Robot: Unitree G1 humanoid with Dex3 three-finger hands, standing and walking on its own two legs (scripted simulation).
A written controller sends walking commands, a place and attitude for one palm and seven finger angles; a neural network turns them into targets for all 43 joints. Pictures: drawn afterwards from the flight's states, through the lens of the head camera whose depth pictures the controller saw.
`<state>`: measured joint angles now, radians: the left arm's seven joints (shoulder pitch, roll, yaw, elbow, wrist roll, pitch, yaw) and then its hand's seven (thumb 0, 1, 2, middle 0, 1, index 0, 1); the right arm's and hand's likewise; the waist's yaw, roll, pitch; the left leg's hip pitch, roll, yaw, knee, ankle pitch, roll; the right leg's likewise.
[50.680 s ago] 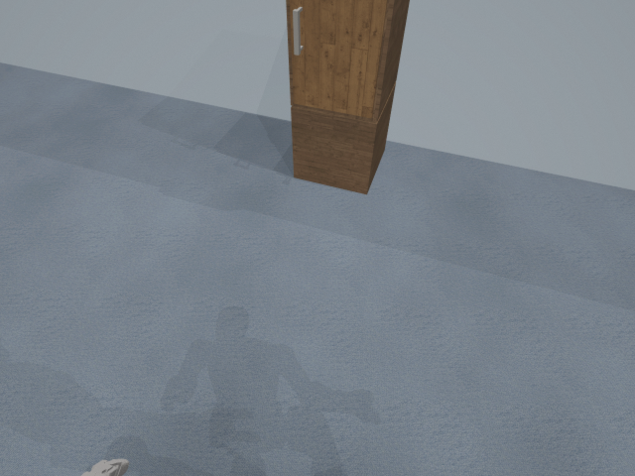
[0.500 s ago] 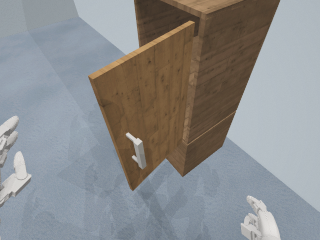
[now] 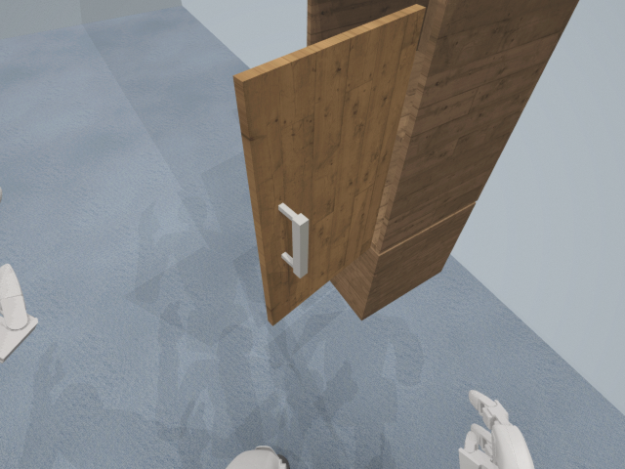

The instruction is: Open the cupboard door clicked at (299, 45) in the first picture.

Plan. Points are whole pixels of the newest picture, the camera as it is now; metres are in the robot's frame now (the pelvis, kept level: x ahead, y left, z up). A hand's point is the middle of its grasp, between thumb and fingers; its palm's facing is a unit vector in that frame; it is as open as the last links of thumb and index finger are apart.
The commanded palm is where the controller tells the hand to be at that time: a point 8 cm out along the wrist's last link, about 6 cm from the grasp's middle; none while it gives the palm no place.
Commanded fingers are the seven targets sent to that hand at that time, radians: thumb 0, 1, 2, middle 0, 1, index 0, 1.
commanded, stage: step back with the hand held close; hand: left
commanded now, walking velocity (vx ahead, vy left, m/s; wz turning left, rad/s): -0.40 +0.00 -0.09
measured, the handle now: (293, 241) +0.47 +0.06 -0.03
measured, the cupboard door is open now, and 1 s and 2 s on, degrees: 100 100 100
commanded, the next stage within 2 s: stop stepping back and stand still in 0.36 s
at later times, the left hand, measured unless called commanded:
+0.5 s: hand out of the picture +0.12 +0.24 +0.18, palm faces +0.35 -0.83 -0.43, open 7.4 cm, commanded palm +0.07 +0.28 +0.19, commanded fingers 0.00 0.90 0.90 -0.20 -0.30 -0.20 -0.30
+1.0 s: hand out of the picture +0.05 +0.25 +0.17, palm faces +0.38 -0.84 -0.40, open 7.4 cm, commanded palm -0.01 +0.28 +0.19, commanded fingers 0.00 0.90 0.90 -0.20 -0.30 -0.20 -0.30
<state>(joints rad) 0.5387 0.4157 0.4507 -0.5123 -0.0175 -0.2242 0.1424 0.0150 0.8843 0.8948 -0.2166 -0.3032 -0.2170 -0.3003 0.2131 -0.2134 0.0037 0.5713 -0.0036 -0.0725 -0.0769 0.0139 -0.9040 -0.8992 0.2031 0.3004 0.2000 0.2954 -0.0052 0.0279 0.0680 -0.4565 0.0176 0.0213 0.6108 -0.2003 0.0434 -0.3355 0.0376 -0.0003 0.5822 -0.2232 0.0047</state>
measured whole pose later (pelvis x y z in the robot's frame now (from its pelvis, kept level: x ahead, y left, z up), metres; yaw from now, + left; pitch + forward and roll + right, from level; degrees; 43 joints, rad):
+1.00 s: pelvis -0.19 +0.00 +0.00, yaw -7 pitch -2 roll +0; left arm 0.48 0.39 0.43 -0.42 -0.04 -0.19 0.16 0.02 0.89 0.90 -0.21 -0.30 -0.21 -0.30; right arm 0.23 -0.18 0.01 0.68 -0.01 -0.15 -0.08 0.02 -0.91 -0.90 0.20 0.30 0.20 0.29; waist -0.03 -0.04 0.00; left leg -0.38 -0.01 0.03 0.51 -0.12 0.02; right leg -0.17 0.01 0.00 0.60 -0.44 -0.01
